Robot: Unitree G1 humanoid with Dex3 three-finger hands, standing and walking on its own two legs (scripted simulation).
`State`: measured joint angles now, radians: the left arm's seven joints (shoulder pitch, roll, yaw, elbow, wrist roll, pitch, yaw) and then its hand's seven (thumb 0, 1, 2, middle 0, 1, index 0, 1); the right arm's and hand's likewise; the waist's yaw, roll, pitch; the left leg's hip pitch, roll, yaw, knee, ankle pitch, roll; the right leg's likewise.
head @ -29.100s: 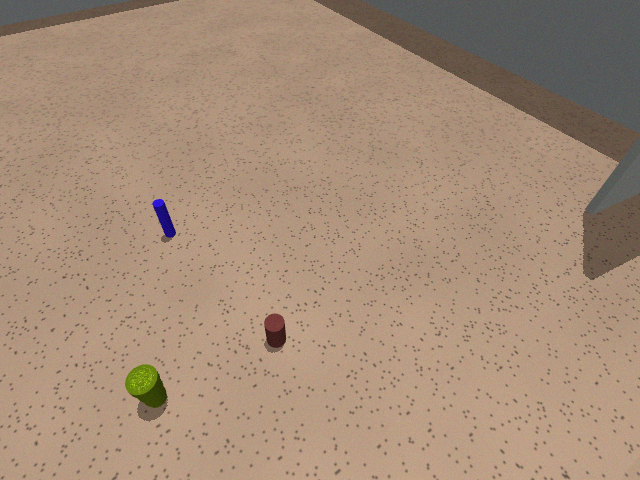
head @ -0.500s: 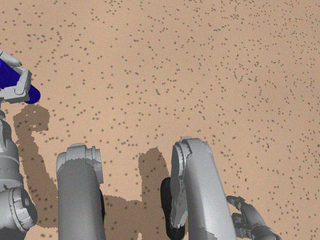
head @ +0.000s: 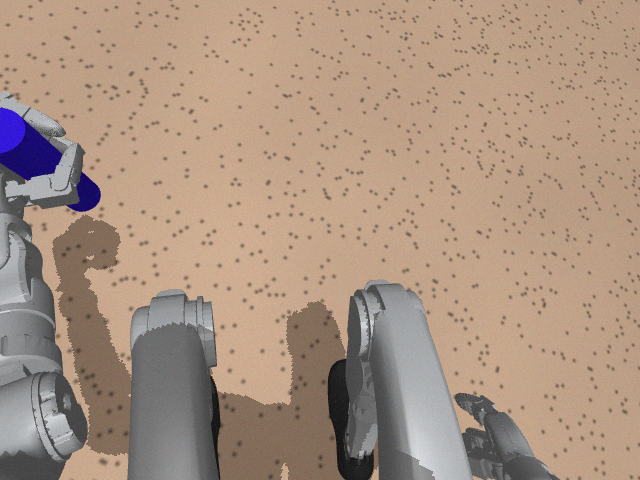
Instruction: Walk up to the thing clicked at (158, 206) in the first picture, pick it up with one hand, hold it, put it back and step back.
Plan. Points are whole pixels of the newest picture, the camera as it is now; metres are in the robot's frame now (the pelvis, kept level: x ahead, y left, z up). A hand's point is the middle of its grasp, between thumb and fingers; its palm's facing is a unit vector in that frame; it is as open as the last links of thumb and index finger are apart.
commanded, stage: lift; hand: left
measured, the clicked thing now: (48, 169) +0.45 +0.29 -0.05
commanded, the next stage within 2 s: none
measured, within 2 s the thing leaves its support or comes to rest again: neither
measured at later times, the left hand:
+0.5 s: hand (30, 147) +0.44 +0.27 +0.02, palm faces +0.24 -0.97 -0.05, open 5.8 cm
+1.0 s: hand out of the picture +0.41 +0.25 +0.18, palm faces +0.24 -0.97 -0.05, open 5.8 cm
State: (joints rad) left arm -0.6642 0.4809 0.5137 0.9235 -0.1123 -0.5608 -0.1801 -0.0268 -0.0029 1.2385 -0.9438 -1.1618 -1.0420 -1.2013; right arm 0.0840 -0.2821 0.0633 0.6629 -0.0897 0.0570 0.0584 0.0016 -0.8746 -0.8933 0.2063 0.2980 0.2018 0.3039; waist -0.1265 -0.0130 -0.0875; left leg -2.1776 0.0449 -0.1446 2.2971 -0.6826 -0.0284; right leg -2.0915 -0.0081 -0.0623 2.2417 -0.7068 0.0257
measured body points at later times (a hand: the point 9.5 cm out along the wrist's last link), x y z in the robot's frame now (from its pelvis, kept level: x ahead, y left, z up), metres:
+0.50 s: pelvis +0.00 +0.00 +0.03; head +0.20 +0.05 +0.44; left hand +0.42 +0.32 +0.03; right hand +0.13 -0.27 -0.09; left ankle +0.08 +0.14 -0.33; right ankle +0.10 -0.13 -0.33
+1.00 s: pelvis +0.02 +0.01 +0.16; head +0.19 +0.04 +0.58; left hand +0.39 +0.30 +0.18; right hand +0.20 -0.24 +0.04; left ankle +0.08 +0.14 -0.33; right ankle +0.09 -0.13 -0.33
